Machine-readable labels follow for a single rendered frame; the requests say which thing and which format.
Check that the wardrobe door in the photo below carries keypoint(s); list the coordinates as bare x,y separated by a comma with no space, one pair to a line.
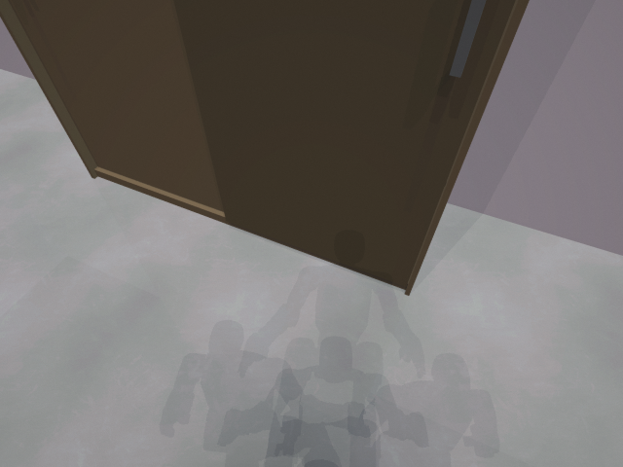
121,70
333,125

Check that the handle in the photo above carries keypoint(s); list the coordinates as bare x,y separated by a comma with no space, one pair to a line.
467,36

